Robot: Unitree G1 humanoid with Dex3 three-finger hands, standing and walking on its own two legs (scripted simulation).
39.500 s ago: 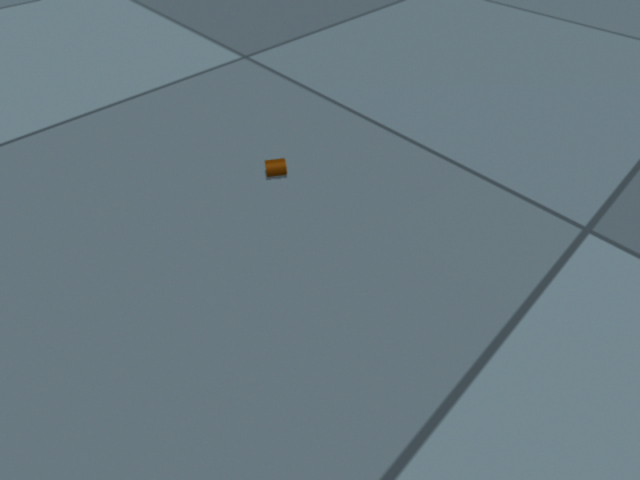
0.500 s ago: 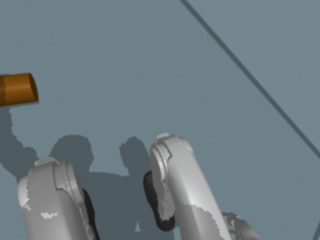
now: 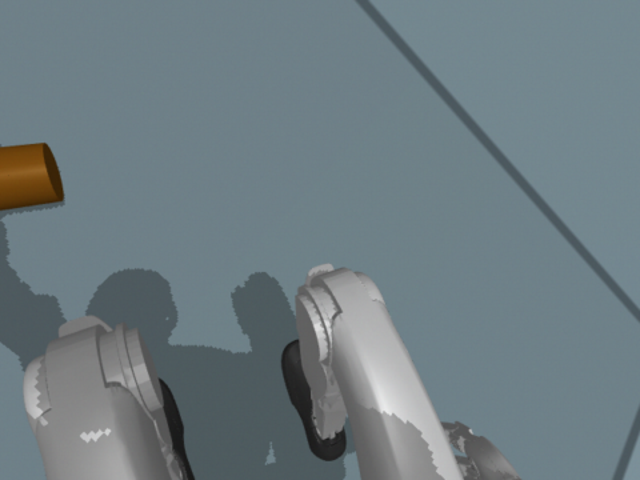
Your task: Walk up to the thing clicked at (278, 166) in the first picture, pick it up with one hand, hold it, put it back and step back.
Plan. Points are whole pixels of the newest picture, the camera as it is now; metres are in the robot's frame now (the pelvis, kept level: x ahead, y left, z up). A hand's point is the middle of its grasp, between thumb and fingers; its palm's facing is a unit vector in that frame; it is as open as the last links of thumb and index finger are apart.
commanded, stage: rise first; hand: left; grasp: from above
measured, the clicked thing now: (11, 177) +0.51 +0.31 -0.29
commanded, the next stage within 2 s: approach in 0.54 s
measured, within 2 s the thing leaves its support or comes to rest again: neither
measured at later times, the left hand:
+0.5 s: hand out of the picture +0.47 +0.35 -0.16, palm faces -0.45 -0.06 -0.89, open 14.2 cm
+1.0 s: hand out of the picture +0.51 +0.30 -0.15, palm faces -0.39 -0.03 -0.92, open 14.0 cm
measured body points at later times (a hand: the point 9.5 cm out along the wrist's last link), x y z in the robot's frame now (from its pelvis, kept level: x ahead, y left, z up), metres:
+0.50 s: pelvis +0.00 +0.00 +0.00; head +0.25 +0.10 +0.36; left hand +0.49 +0.35 -0.11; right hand +0.06 -0.26 -0.09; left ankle +0.08 +0.13 -0.29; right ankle +0.10 -0.11 -0.29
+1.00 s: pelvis +0.00 +0.00 +0.00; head +0.25 +0.10 +0.36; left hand +0.53 +0.30 -0.10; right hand +0.04 -0.26 -0.08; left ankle +0.08 +0.13 -0.29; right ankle +0.10 -0.11 -0.29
